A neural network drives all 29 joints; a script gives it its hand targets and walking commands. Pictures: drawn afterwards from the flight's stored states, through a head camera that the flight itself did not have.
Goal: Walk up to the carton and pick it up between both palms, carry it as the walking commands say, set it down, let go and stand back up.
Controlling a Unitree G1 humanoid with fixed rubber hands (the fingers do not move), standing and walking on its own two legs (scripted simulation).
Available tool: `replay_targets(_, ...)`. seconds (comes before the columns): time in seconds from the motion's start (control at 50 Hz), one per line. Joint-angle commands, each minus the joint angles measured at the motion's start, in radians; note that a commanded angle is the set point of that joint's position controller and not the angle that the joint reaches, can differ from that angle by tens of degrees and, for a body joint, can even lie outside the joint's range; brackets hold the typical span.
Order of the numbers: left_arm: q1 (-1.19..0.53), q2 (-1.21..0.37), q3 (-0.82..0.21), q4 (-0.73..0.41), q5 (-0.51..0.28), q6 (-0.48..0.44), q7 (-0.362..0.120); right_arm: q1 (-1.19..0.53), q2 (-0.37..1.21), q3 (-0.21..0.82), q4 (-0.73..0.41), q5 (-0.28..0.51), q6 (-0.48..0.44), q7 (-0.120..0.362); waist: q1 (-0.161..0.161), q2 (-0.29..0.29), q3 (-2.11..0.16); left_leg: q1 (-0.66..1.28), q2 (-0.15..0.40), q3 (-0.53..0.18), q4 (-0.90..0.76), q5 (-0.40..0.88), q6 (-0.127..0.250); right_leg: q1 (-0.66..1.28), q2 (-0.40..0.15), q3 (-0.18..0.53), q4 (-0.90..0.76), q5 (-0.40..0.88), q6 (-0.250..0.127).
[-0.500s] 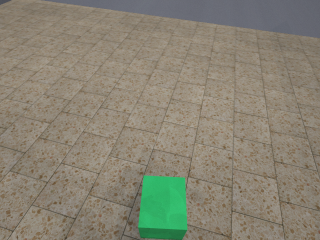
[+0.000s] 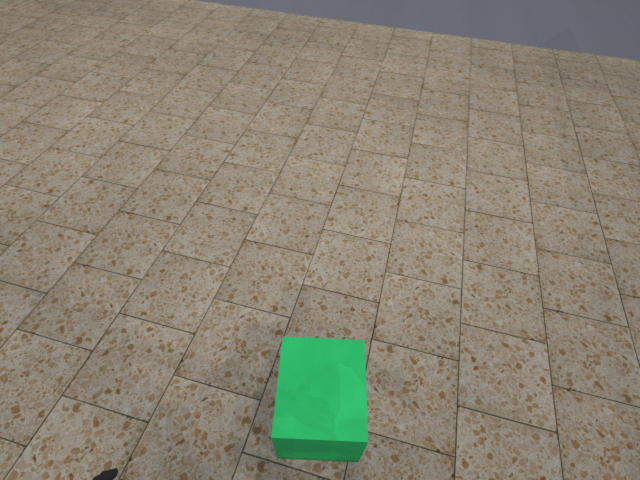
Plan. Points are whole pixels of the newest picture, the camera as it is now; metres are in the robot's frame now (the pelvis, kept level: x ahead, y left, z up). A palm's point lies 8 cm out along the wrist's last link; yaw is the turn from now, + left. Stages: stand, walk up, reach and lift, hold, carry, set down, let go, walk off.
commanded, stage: walk up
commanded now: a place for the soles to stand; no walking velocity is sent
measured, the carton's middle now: (320, 399) +0.44 -0.01 -0.66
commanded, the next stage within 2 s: reach and lift in 0.54 s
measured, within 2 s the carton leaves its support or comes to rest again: neither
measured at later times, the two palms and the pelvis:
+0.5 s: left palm out of the picture +0.09 +0.29 -0.12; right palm out of the picture +0.08 -0.31 -0.12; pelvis +0.00 -0.01 +0.00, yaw +0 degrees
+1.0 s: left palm (127, 451) +0.20 +0.28 -0.14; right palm (512, 450) +0.20 -0.27 -0.14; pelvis +0.01 -0.01 -0.04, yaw +2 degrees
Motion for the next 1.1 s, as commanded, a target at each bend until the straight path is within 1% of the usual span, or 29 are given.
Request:
replay_targets(0.0,-0.043,0.204,0.043,-0.062,0.003,-0.015,0.007,-0.038,-0.205,-0.040,-0.058,-0.002,-0.016,-0.009,0.001,0.003,-0.122,-0.007,0.129,-0.118,-0.060,0.055,0.018,0.034,-0.122,0.125,-0.069,-0.006,-0.030)
replay_targets(0.1,-0.045,0.204,0.045,-0.067,0.005,-0.017,0.004,-0.031,-0.201,-0.040,-0.058,-0.004,-0.018,-0.005,-0.003,-0.006,-0.115,-0.016,0.125,-0.116,-0.064,0.016,0.017,0.018,-0.125,0.140,-0.092,-0.074,-0.031)
replay_targets(0.16,-0.043,0.202,0.045,-0.070,0.005,-0.019,0.003,-0.025,-0.199,-0.038,-0.057,-0.005,-0.020,-0.004,-0.003,-0.004,-0.118,-0.018,0.124,-0.115,-0.064,0.014,0.017,0.020,-0.126,0.144,-0.099,-0.083,-0.031)
replay_targets(0.52,-0.022,0.183,0.038,-0.070,0.001,-0.022,0.004,-0.007,-0.195,-0.033,-0.060,-0.003,-0.026,-0.009,0.005,0.016,-0.140,-0.005,0.136,-0.119,-0.067,0.103,0.017,0.066,-0.116,0.127,-0.068,0.064,-0.023)
replay_targets(0.54,-0.241,-0.008,0.090,-0.561,-0.029,0.056,-0.045,-0.309,-0.155,-0.124,-0.598,-0.009,0.037,0.020,-0.016,-0.050,0.040,-0.270,0.028,-0.003,0.057,-0.115,-0.028,-0.094,0.031,0.014,0.086,-0.173,0.004)
replay_targets(0.56,-0.165,0.037,0.156,-0.508,0.014,0.139,-0.044,-0.246,-0.135,-0.151,-0.540,-0.024,0.110,0.034,0.000,-0.011,0.037,-0.236,0.000,0.044,0.054,-0.162,-0.016,-0.047,0.047,-0.020,0.085,-0.201,0.024)
replay_targets(0.58,-0.150,0.039,0.146,-0.514,0.030,0.185,-0.055,-0.209,-0.148,-0.161,-0.522,-0.046,0.151,0.049,-0.005,0.001,0.018,-0.226,-0.008,0.062,0.026,-0.190,-0.010,0.017,0.067,-0.052,0.081,-0.204,0.028)
replay_targets(0.6,-0.111,0.050,0.162,-0.506,0.041,0.220,-0.070,-0.178,-0.141,-0.182,-0.533,-0.053,0.194,0.055,0.033,0.031,0.013,-0.235,-0.017,0.075,0.041,-0.233,0.009,0.018,0.048,-0.037,0.096,-0.252,0.025)
replay_targets(0.62,-0.069,0.069,0.166,-0.535,0.061,0.245,-0.070,-0.122,-0.145,-0.183,-0.541,-0.044,0.235,0.065,0.028,0.076,-0.013,-0.266,-0.003,0.062,0.021,-0.291,0.014,0.082,0.055,-0.040,0.136,-0.255,0.033)
replay_targets(0.64,-0.039,0.105,0.192,-0.550,0.078,0.263,-0.066,-0.078,-0.148,-0.168,-0.576,-0.040,0.258,0.072,0.018,0.103,-0.058,-0.285,0.017,0.033,-0.007,-0.322,0.028,0.171,0.063,-0.026,0.156,-0.229,0.039)
replay_targets(0.66,-0.008,0.146,0.220,-0.548,0.088,0.259,-0.068,-0.008,-0.115,-0.172,-0.596,-0.046,0.263,0.069,0.003,0.106,-0.128,-0.309,0.029,0.002,0.004,-0.306,0.042,0.227,0.061,-0.001,0.183,-0.165,0.040)
replay_targets(0.68,-0.006,0.151,0.227,-0.527,0.098,0.255,-0.064,0.010,-0.090,-0.183,-0.578,-0.059,0.267,0.061,0.007,0.092,-0.140,-0.332,0.017,-0.004,0.037,-0.264,0.037,0.210,0.055,0.011,0.191,-0.140,0.041)
replay_targets(0.7,-0.003,0.149,0.238,-0.536,0.098,0.250,-0.064,0.019,-0.085,-0.186,-0.586,-0.068,0.265,0.059,0.000,0.060,-0.155,-0.309,0.006,-0.001,0.077,-0.201,0.026,0.192,0.047,0.017,0.191,-0.111,0.037)
replay_targets(0.72,0.002,0.156,0.250,-0.548,0.092,0.249,-0.068,0.019,-0.070,-0.179,-0.609,-0.059,0.263,0.054,0.006,0.004,-0.174,-0.274,-0.012,0.006,0.124,-0.119,0.021,0.157,0.031,0.034,0.178,-0.076,0.033)
replay_targets(0.74,-0.001,0.153,0.253,-0.550,0.085,0.245,-0.071,0.012,-0.058,-0.177,-0.626,-0.054,0.259,0.050,0.009,-0.038,-0.188,-0.263,-0.019,0.006,0.159,-0.061,0.019,0.125,0.023,0.048,0.184,-0.017,0.032)
replay_targets(0.76,-0.022,0.144,0.241,-0.551,0.079,0.235,-0.073,-0.007,-0.051,-0.178,-0.635,-0.050,0.251,0.045,0.010,-0.056,-0.202,-0.285,-0.025,0.009,0.191,-0.034,0.016,0.103,0.019,0.054,0.204,0.044,0.032)
replay_targets(0.78,-0.056,0.138,0.225,-0.554,0.072,0.225,-0.077,-0.031,-0.048,-0.183,-0.645,-0.049,0.243,0.038,0.005,-0.060,-0.219,-0.328,-0.028,0.012,0.220,-0.020,0.012,0.094,0.014,0.058,0.230,0.098,0.033)
replay_targets(0.82,-0.105,0.121,0.206,-0.542,0.066,0.212,-0.084,-0.061,-0.039,-0.197,-0.634,-0.052,0.232,0.026,-0.011,-0.053,-0.230,-0.414,-0.029,0.015,0.272,0.014,0.002,0.080,0.005,0.061,0.284,0.194,0.033)
replay_targets(0.88,-0.158,0.094,0.184,-0.543,0.057,0.193,-0.090,-0.112,-0.021,-0.208,-0.609,-0.043,0.216,0.013,-0.034,-0.022,-0.283,-0.476,-0.027,0.011,0.347,0.101,-0.015,0.032,0.005,0.054,0.357,0.326,0.028)
replay_targets(0.9,-0.165,0.084,0.178,-0.546,0.051,0.186,-0.089,-0.125,-0.020,-0.208,-0.610,-0.038,0.208,0.010,-0.039,-0.012,-0.317,-0.486,-0.027,0.009,0.370,0.137,-0.021,0.019,0.009,0.050,0.379,0.369,0.026)
replay_targets(0.96,-0.163,0.060,0.162,-0.576,0.032,0.166,-0.075,-0.141,-0.036,-0.201,-0.626,-0.019,0.184,0.009,-0.039,0.014,-0.450,-0.494,-0.027,0.000,0.428,0.264,-0.035,-0.007,0.020,0.045,0.441,0.478,0.020)
replay_targets(0.98,-0.164,0.056,0.161,-0.581,0.028,0.162,-0.068,-0.146,-0.043,-0.198,-0.628,-0.014,0.177,0.010,-0.036,0.021,-0.480,-0.500,-0.025,-0.005,0.444,0.299,-0.040,-0.029,0.023,0.045,0.458,0.491,0.021)
replay_targets(1.02,-0.174,0.047,0.159,-0.584,0.027,0.158,-0.048,-0.167,-0.054,-0.196,-0.621,-0.008,0.167,0.014,-0.034,0.035,-0.500,-0.511,-0.020,-0.018,0.468,0.346,-0.050,-0.112,0.032,0.038,0.483,0.470,0.026)
replay_targets(1.04,-0.190,0.040,0.159,-0.584,0.027,0.159,-0.037,-0.189,-0.059,-0.196,-0.614,-0.003,0.163,0.019,-0.032,0.047,-0.496,-0.509,-0.015,-0.030,0.477,0.358,-0.054,-0.177,0.039,0.032,0.493,0.431,0.028)
replay_targets(1.08,-0.244,0.039,0.162,-0.581,0.030,0.167,-0.018,-0.251,-0.070,-0.201,-0.601,-0.002,0.163,0.028,-0.030,0.062,-0.487,-0.500,-0.011,-0.042,0.490,0.310,-0.062,-0.307,0.047,0.021,0.498,0.312,0.028)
